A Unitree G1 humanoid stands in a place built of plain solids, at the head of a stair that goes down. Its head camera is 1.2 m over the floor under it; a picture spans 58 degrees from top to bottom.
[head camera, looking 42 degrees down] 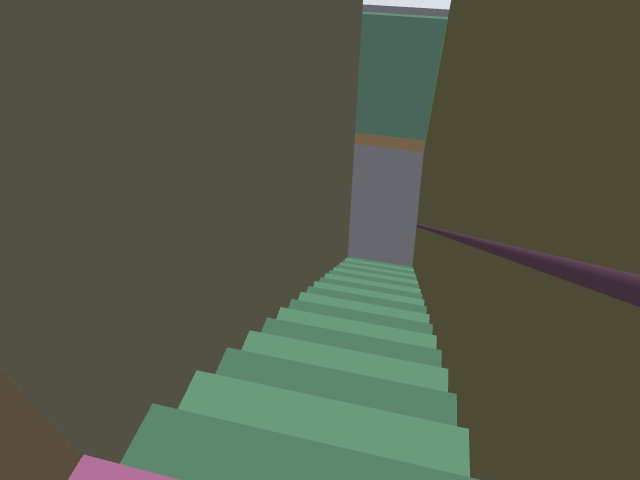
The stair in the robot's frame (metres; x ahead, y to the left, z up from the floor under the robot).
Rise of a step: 0.21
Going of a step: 0.26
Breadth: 1.10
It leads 13 degrees to the right of straight ahead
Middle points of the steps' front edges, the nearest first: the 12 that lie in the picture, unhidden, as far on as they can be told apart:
0.61 0.04 -0.21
0.86 -0.02 -0.41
1.11 -0.08 -0.62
1.36 -0.14 -0.83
1.62 -0.20 -1.03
1.87 -0.25 -1.24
2.12 -0.31 -1.45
2.37 -0.37 -1.65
2.63 -0.43 -1.86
2.88 -0.49 -2.06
3.13 -0.54 -2.27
3.38 -0.60 -2.48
